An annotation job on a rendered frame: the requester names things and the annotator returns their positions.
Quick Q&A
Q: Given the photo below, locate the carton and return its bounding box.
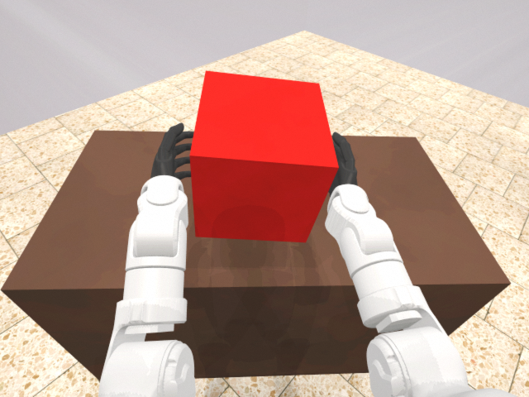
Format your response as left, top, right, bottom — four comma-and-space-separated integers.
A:
190, 71, 339, 242

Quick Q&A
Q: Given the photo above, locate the right robot hand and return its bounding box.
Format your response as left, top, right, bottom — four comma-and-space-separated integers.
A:
328, 132, 358, 197

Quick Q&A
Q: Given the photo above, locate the robot right upper arm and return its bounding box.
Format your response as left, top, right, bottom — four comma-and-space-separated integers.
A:
367, 327, 517, 397

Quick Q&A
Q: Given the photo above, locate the left robot forearm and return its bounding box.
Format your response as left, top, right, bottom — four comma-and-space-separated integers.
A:
98, 175, 188, 397

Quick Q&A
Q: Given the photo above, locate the pedestal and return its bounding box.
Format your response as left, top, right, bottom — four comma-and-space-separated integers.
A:
0, 130, 511, 380

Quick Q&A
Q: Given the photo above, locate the right robot forearm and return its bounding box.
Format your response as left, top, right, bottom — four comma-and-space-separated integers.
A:
325, 184, 468, 383

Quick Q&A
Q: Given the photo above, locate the left robot hand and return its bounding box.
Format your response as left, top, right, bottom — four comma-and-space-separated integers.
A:
150, 123, 194, 180

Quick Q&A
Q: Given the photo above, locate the robot left upper arm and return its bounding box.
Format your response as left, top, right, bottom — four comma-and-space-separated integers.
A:
100, 340, 196, 397

